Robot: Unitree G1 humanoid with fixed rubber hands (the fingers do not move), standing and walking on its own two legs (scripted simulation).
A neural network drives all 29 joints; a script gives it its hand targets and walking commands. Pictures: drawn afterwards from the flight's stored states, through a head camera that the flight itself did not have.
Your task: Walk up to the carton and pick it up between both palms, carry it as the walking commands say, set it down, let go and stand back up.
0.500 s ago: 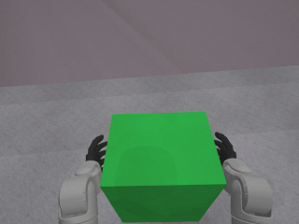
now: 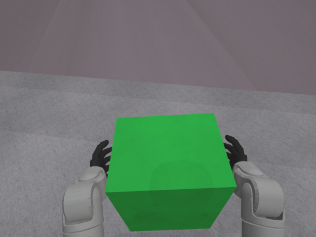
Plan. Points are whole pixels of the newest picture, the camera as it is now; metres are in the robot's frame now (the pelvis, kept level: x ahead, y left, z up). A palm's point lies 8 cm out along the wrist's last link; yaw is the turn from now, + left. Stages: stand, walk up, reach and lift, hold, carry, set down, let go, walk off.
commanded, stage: carry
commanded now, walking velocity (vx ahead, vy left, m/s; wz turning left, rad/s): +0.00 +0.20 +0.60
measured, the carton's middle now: (167, 178) +0.27 -0.01 +0.02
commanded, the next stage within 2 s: none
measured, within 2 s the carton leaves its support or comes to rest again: neither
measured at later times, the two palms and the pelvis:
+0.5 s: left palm out of the picture +0.15 +0.36 +0.11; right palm (136, 175) +0.24 +0.06 +0.10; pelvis -0.06 +0.14 +0.02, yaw +18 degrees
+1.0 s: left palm out of the picture -0.04 +0.55 +0.11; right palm (8, 234) +0.14 +0.29 +0.09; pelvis -0.16 +0.28 +0.02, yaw +35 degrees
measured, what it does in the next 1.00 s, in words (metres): steps to the left, turning left: right foot, then left foot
